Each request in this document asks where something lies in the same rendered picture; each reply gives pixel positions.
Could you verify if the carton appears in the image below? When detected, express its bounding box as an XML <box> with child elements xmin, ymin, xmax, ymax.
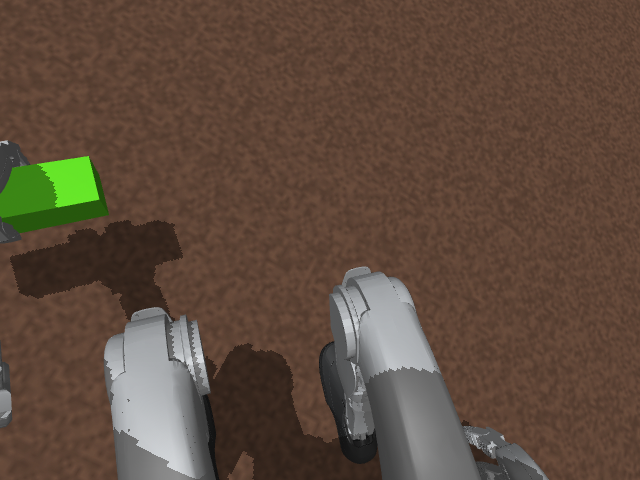
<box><xmin>0</xmin><ymin>156</ymin><xmax>109</xmax><ymax>233</ymax></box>

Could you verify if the left robot hand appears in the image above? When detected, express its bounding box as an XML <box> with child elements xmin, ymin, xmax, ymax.
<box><xmin>0</xmin><ymin>140</ymin><xmax>30</xmax><ymax>244</ymax></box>

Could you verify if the right robot foot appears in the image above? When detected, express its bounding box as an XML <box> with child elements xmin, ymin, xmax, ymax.
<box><xmin>319</xmin><ymin>341</ymin><xmax>377</xmax><ymax>464</ymax></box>

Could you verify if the right robot hand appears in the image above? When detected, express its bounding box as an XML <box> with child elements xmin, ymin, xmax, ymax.
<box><xmin>462</xmin><ymin>426</ymin><xmax>549</xmax><ymax>480</ymax></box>

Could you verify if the left robot foot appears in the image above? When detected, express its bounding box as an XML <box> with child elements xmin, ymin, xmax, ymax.
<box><xmin>203</xmin><ymin>394</ymin><xmax>219</xmax><ymax>480</ymax></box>

